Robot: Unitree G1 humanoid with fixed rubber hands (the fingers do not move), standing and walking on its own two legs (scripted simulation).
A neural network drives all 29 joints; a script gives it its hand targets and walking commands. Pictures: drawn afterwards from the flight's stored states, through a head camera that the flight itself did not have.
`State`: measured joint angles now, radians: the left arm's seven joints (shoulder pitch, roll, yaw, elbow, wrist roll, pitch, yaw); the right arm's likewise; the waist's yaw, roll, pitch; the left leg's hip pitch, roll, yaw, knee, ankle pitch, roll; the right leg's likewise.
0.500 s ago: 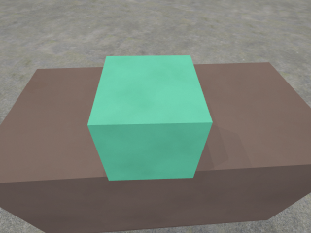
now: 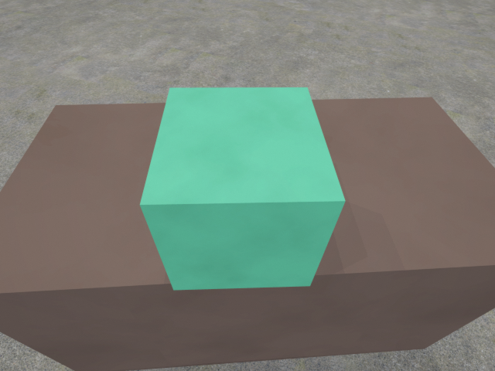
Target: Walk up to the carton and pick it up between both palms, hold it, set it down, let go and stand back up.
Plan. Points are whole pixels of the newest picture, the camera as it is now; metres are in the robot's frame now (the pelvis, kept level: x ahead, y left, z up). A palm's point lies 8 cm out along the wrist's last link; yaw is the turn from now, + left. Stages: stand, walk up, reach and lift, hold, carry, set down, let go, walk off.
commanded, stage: stand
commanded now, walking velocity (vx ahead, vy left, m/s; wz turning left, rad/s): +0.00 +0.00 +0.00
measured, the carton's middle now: (240, 188) +0.43 +0.00 +0.05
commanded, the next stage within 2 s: none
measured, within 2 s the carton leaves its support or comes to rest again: neither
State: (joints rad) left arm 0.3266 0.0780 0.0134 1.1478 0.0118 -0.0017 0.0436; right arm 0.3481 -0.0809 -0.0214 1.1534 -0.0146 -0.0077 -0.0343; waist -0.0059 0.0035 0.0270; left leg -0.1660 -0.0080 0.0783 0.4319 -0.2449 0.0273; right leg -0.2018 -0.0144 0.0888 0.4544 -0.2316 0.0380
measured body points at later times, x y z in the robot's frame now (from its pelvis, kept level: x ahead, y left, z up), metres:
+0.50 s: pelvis +0.01 +0.01 +0.00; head +0.03 +0.01 +0.45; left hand -0.03 +0.19 -0.16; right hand -0.02 -0.18 -0.17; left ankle -0.01 +0.10 -0.74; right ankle +0.01 -0.14 -0.74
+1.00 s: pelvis +0.04 +0.02 +0.00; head +0.05 +0.02 +0.45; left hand +0.01 +0.21 -0.17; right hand -0.01 -0.18 -0.16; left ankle -0.01 +0.10 -0.74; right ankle +0.01 -0.14 -0.74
